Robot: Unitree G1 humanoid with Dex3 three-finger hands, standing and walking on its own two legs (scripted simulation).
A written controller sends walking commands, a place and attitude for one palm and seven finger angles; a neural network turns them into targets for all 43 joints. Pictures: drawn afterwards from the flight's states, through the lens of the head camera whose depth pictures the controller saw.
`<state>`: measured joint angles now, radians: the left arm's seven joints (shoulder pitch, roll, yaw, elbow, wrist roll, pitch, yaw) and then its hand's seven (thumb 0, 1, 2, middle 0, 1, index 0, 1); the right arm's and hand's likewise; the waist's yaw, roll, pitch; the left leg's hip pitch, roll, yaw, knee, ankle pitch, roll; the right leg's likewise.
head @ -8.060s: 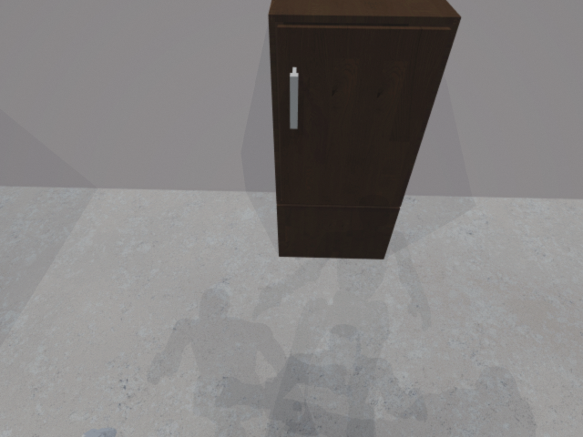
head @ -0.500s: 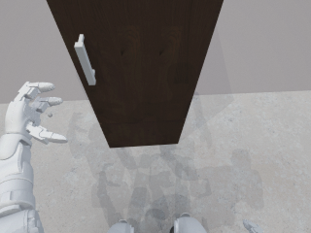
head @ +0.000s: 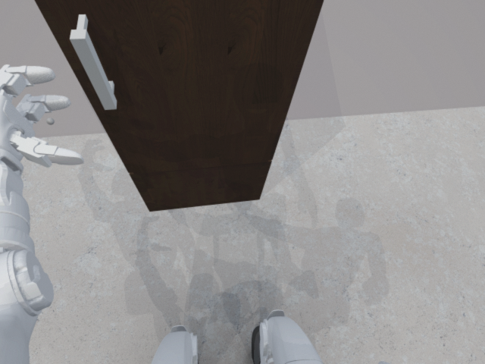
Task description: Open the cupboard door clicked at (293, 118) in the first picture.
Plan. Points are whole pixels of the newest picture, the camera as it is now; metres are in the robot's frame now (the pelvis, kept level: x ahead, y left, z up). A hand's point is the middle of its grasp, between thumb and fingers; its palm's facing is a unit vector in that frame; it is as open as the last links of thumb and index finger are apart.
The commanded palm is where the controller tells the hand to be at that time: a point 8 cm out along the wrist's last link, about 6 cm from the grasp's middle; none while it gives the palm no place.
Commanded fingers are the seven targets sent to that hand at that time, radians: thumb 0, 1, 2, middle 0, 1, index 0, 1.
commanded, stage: move the hooked fingers beside the handle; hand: left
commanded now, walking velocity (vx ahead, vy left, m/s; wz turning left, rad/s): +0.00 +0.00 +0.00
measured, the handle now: (97, 66) +0.60 +0.22 +0.07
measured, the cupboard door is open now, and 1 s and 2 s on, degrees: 0 0 0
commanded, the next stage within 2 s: slide the fingers in behind the handle in 1.28 s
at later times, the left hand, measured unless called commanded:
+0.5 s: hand (59, 81) +0.55 +0.27 +0.08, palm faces +0.06 -1.00 -0.02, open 14.0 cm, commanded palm +0.54 +0.31 +0.07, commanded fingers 0.00 -0.50 0.30 -0.30 -1.20 -0.30 -1.20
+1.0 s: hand (61, 86) +0.55 +0.28 +0.07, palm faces +0.07 -1.00 -0.02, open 13.9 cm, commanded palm +0.53 +0.31 +0.07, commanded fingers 0.00 -0.50 0.30 -0.30 -1.20 -0.30 -1.20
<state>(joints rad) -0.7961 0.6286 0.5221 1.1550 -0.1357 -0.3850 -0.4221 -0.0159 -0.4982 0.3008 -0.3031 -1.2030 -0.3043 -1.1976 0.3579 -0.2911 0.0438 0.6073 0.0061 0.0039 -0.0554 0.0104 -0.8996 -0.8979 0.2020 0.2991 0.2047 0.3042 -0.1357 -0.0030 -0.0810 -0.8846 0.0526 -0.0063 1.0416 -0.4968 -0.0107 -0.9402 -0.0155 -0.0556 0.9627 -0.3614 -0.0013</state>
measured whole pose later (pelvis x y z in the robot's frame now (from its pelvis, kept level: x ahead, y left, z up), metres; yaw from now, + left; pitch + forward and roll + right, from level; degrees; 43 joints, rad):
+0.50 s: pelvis +0.01 +0.02 -0.01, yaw -1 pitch +25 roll -4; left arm -1.04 0.80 0.56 1.29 -0.04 -0.33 -0.39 -0.02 -0.50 0.30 -0.30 -1.20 -0.30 -1.20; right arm 0.42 -0.29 0.08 0.59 -0.03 0.09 -0.03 0.01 -0.90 -0.90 0.20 0.30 0.20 0.30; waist -0.23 0.01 -0.07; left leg -1.01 0.06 -0.01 1.09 -0.52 0.01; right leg -1.04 0.00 -0.06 0.96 -0.36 0.02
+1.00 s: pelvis +0.03 +0.02 +0.00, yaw -1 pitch +25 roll -5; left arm -0.95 0.73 0.55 1.21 -0.06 -0.34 -0.37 -0.02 -0.50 0.30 -0.30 -1.20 -0.31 -1.20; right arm 0.40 -0.27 0.06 0.57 -0.03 0.13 -0.01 0.01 -0.90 -0.90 0.20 0.30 0.21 0.30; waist -0.21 0.02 -0.09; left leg -0.97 0.07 -0.02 1.07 -0.54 0.01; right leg -0.99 0.01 -0.07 0.93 -0.37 0.02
